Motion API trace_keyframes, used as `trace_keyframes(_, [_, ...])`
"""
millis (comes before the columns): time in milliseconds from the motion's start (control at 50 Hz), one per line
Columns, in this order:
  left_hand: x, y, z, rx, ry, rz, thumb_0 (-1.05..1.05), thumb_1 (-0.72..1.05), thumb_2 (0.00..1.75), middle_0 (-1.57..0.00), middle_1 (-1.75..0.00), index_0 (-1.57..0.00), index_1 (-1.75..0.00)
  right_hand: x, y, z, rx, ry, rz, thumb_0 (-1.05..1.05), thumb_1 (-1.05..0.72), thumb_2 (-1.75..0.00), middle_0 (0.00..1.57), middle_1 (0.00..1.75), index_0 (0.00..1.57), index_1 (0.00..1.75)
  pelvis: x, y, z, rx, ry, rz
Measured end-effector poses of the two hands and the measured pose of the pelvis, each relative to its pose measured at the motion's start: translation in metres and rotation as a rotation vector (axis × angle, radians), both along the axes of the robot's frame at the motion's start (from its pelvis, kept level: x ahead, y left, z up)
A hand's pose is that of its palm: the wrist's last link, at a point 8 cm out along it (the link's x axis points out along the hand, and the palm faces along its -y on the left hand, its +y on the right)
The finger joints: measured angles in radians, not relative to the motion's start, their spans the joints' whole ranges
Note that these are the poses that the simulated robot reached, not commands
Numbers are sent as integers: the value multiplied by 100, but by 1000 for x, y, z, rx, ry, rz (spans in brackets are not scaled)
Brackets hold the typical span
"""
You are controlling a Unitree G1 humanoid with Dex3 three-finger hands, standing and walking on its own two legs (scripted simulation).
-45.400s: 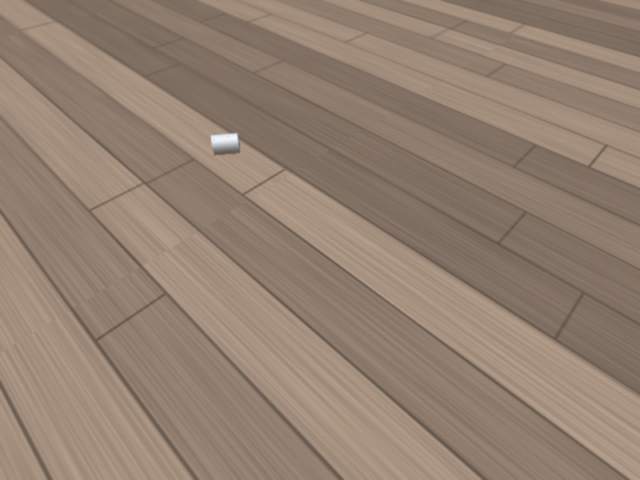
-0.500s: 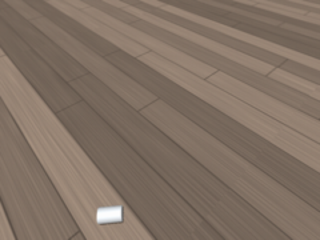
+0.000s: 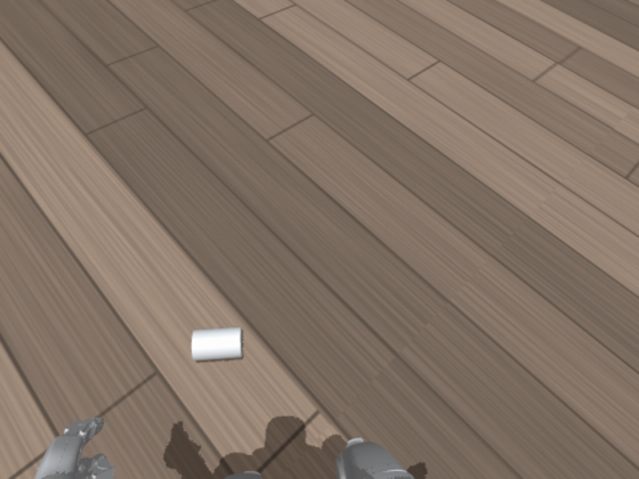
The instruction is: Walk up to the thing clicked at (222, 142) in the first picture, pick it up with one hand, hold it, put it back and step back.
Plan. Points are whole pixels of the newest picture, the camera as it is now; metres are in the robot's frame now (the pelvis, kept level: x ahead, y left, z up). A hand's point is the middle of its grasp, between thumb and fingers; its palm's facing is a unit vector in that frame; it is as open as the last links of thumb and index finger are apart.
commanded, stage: step back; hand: left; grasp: from above
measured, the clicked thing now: (218, 343) +0.50 +0.23 -0.72
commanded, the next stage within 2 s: none
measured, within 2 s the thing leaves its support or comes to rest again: neither
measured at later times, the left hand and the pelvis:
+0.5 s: hand out of the picture +0.03 +0.26 -0.13, palm faces -0.08 -0.92 -0.39, open 7.3 cm; pelvis -0.09 +0.00 +0.01, yaw -4 degrees
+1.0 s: hand out of the picture -0.14 +0.29 -0.15, palm faces -0.09 -0.92 -0.38, open 7.4 cm; pelvis -0.24 +0.02 +0.00, yaw -5 degrees
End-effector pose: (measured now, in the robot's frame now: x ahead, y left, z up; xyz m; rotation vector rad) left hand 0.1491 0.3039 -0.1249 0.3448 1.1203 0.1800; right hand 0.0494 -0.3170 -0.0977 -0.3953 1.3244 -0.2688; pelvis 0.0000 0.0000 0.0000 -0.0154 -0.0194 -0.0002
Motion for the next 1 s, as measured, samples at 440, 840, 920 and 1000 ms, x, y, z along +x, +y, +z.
trace_keyframes(440, [-113,-7,22,36,34,-62,0,90,90,-21,-30,-21,-30,-52,8,-18,79,-177,-35,1,-90,-90,21,30,20,30,-82,0,-2,16,-30,-78])
trace_keyframes(840, [-212,27,13,-23,-7,-3,0,90,90,-20,-30,-21,-30,-169,39,16,2,-117,53,1,-90,-90,21,30,21,30,-188,28,8,-9,-15,-30])
trace_keyframes(920, [-251,29,12,-4,45,-8,0,90,90,-20,-30,-21,-30,-176,34,18,-3,-180,53,1,-90,-90,21,30,21,30,-213,25,8,-8,-9,-55])
trace_keyframes(1000, [-288,27,10,28,88,-26,0,90,90,-20,-30,-21,-30,-190,24,13,1,-243,56,1,-90,-90,21,30,21,30,-243,17,1,2,-14,-90])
